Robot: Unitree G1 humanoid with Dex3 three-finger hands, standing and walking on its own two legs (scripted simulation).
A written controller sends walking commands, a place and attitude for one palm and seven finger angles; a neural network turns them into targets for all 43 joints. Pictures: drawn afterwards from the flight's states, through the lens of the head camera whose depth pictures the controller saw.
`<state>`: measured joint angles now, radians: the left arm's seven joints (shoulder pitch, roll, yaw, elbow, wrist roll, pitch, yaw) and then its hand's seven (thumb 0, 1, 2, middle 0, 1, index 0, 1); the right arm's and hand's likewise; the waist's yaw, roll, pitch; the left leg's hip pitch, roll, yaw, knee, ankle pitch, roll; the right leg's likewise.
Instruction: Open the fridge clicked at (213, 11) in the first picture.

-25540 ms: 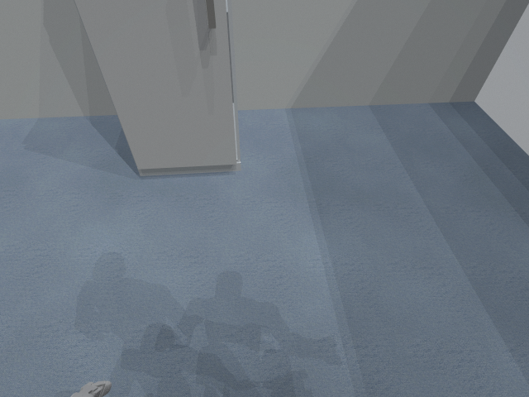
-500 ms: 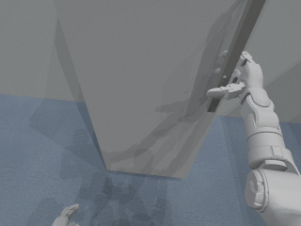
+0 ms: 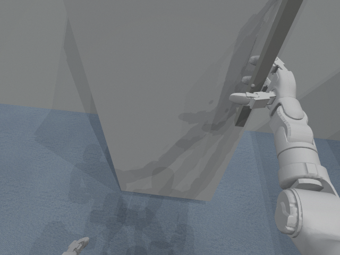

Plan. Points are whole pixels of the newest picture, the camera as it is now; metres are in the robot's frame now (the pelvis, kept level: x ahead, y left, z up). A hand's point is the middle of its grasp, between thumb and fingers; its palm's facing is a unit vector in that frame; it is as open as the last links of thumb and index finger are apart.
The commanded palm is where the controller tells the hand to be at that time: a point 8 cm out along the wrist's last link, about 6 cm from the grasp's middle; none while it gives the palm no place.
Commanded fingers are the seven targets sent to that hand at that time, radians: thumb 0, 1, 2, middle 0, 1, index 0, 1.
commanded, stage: grip the handle and tug to test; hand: right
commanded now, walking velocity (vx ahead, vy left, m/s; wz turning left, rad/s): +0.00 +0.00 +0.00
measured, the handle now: (258, 68) +0.51 -0.15 +0.21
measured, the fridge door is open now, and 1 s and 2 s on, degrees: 0 0 9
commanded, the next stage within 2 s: pull the door a little, standing still in 1.20 s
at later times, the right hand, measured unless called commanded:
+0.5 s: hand (251, 86) +0.46 -0.13 +0.20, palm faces +0.02 +1.00 +0.01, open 6.1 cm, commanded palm +0.43 -0.18 +0.20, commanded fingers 0.00 -0.90 -0.90 0.45 1.40 0.45 1.40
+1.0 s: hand (251, 86) +0.45 -0.13 +0.20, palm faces +0.03 +1.00 +0.01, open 6.1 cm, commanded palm +0.41 -0.18 +0.20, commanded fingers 0.00 -0.90 -0.90 0.45 1.40 0.45 1.40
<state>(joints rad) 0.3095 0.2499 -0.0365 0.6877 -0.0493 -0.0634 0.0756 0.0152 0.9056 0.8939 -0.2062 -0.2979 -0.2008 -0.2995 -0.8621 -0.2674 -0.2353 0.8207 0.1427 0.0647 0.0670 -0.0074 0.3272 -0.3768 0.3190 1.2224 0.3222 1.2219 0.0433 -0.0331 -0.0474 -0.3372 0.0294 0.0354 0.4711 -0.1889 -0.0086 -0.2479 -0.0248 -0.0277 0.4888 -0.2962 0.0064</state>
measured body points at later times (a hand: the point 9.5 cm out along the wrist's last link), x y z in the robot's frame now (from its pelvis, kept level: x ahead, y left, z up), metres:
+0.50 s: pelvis +0.01 +0.00 +0.00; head +0.02 +0.01 +0.45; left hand +0.12 +0.25 -0.11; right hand +0.45 -0.19 +0.20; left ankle +0.03 +0.13 -0.74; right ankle -0.03 -0.12 -0.74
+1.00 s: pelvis +0.01 +0.00 +0.00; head +0.01 +0.02 +0.45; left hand +0.12 +0.25 -0.11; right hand +0.45 -0.18 +0.20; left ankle +0.03 +0.13 -0.74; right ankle -0.03 -0.12 -0.74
